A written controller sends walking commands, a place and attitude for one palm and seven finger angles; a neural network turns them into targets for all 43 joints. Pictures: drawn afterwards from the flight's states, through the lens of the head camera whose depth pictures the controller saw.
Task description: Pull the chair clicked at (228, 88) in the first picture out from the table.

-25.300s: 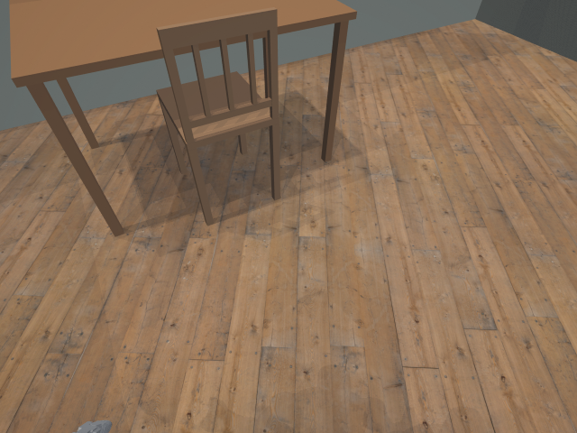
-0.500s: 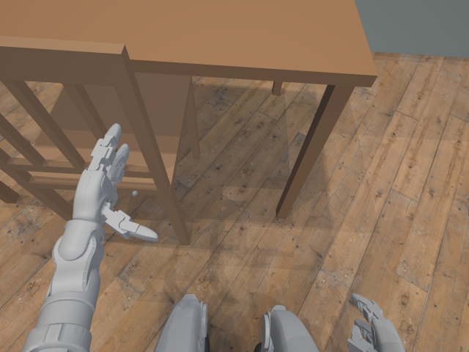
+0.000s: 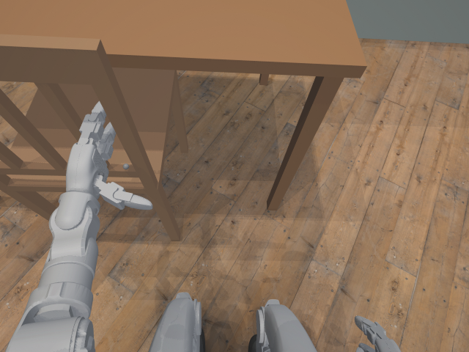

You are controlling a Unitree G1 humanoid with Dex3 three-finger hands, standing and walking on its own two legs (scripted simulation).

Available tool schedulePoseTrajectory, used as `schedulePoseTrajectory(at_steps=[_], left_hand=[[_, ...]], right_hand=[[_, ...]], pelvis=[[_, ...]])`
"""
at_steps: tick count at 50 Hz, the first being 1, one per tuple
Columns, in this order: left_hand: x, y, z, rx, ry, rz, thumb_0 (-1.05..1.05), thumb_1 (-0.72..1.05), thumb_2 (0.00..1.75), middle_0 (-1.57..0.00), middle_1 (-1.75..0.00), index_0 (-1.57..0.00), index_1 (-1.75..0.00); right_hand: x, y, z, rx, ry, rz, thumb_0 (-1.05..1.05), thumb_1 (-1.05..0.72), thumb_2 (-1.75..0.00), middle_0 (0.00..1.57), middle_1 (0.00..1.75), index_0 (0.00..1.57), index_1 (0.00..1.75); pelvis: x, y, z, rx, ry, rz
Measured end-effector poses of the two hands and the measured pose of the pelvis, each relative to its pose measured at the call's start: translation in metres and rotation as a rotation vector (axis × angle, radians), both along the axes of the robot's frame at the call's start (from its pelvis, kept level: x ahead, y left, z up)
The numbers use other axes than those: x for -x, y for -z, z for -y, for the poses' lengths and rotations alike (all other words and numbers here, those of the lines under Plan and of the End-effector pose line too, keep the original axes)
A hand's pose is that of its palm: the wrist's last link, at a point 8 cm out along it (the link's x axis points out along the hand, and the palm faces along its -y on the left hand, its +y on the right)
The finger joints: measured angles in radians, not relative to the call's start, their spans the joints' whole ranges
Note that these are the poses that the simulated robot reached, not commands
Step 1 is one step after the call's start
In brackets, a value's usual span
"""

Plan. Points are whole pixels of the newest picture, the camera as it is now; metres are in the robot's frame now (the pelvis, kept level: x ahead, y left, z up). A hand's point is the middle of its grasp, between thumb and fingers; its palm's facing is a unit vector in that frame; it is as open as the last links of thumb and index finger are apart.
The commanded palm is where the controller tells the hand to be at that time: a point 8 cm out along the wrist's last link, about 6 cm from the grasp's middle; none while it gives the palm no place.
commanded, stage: push the fingers through the gap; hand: left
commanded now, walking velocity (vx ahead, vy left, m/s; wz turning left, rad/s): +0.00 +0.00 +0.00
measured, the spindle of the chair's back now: (27, 130) +0.48 +0.37 +0.03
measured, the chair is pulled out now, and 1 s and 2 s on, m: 0.00 0.00 0.00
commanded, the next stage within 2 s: hook a spindle and tug to test in 0.78 s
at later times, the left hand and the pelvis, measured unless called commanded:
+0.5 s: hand (130, 144) +0.46 +0.19 +0.03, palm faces +0.00 -1.00 -0.04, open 16.9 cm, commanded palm +0.43 +0.23 +0.03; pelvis +0.00 +0.00 +0.00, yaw -1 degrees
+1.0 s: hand (130, 148) +0.45 +0.18 +0.03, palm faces -0.01 -1.00 -0.03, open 16.8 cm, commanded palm +0.43 +0.23 +0.03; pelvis +0.00 +0.01 +0.00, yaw -1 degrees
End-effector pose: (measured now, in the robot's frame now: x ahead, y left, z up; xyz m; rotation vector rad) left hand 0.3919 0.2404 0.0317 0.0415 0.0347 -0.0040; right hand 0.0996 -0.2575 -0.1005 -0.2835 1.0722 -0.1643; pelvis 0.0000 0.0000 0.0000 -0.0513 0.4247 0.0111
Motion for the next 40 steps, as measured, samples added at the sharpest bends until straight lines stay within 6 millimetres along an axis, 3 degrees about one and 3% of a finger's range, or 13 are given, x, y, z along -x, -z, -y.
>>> schedulePoseTrajectory(at_steps=[24,40], left_hand=[[-0.044,0.0,0.0,0.003,-0.005,0.001,-0.01,-0.5,0.3,-0.06,-0.08,-0.06,-0.08],[-0.034,0.001,-0.005,0.008,-0.006,0.006,-0.01,-0.5,0.3,-0.06,-0.08,-0.06,-0.08]], right_hand=[[0.027,0.008,0.002,0.001,0.037,-0.108,0.01,-0.91,-0.89,0.2,0.3,0.21,0.3],[0.027,0.003,-0.002,0.002,0.042,-0.119,0.01,-0.91,-0.89,0.2,0.3,0.21,0.3]], pelvis=[[0.0,0.005,0.0,0.005,0.008,-0.033],[-0.002,0.001,-0.004,0.009,0.006,-0.026]])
